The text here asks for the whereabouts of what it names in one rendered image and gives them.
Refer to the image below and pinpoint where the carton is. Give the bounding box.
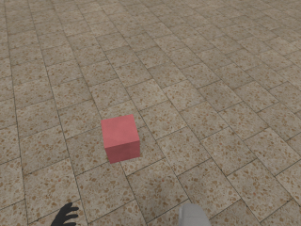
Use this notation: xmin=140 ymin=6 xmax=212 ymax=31
xmin=101 ymin=114 xmax=140 ymax=164

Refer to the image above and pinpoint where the right robot thigh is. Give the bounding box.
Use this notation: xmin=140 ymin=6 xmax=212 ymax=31
xmin=178 ymin=202 xmax=212 ymax=226

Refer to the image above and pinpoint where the robot left hand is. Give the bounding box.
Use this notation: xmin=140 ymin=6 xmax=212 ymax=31
xmin=51 ymin=202 xmax=79 ymax=226

